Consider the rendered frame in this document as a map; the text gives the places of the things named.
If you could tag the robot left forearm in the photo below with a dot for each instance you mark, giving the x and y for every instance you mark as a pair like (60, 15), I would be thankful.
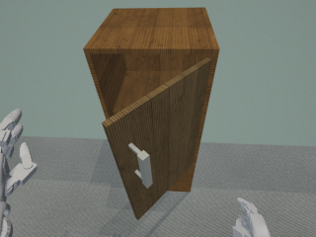
(6, 227)

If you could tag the cupboard door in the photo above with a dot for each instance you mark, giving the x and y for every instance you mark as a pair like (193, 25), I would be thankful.
(165, 124)

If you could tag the robot right hand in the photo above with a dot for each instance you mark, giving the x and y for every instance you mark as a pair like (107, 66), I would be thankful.
(255, 226)

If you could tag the handle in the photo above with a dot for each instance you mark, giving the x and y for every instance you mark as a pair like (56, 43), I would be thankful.
(144, 164)

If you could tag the robot left hand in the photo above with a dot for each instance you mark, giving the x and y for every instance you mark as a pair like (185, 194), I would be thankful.
(9, 134)

